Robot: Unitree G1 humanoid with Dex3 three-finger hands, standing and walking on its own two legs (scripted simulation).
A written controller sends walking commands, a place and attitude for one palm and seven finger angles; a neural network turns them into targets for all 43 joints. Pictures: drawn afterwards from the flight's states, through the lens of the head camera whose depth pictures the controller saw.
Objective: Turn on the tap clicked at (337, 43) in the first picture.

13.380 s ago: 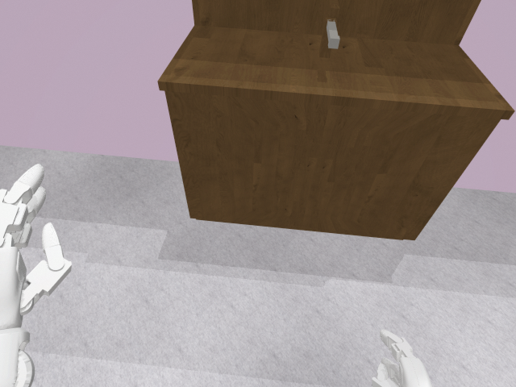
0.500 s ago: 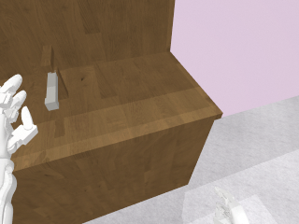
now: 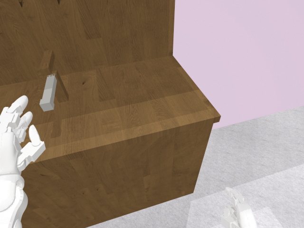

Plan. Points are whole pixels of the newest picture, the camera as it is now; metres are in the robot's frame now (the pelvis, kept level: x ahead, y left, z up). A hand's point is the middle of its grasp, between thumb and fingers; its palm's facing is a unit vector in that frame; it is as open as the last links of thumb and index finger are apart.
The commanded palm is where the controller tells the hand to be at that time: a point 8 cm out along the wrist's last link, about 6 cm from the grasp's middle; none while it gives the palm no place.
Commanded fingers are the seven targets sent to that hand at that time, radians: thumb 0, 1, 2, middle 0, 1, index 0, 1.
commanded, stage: turn the palm inward beside the body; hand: left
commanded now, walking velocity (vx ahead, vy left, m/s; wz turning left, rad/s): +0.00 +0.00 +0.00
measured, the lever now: (47, 104) +0.39 +0.37 +0.13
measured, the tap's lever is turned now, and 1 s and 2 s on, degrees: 0 0 0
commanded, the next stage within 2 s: reach beside the lever's end, fingers flat in 1.52 s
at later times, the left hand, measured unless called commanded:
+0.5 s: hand (38, 148) +0.21 +0.26 +0.18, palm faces +0.50 -0.85 -0.19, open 7.4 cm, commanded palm +0.15 +0.30 +0.19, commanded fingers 0.00 0.90 0.90 -0.20 -0.30 -0.20 -0.30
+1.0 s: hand (29, 162) +0.18 +0.25 +0.18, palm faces +0.53 -0.84 -0.10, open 7.4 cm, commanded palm +0.12 +0.29 +0.19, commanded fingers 0.00 0.90 0.90 -0.20 -0.30 -0.20 -0.30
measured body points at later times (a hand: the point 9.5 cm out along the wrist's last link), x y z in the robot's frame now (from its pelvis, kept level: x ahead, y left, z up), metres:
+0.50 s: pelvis +0.02 +0.02 +0.00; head +0.00 -0.01 +0.45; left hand +0.18 +0.30 +0.19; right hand +0.23 -0.18 -0.08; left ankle +0.02 +0.15 -0.73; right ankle +0.01 -0.06 -0.73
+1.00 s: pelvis +0.00 +0.02 +0.00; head -0.04 -0.01 +0.45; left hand +0.14 +0.30 +0.19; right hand +0.22 -0.18 -0.06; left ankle +0.02 +0.15 -0.73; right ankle +0.01 -0.06 -0.73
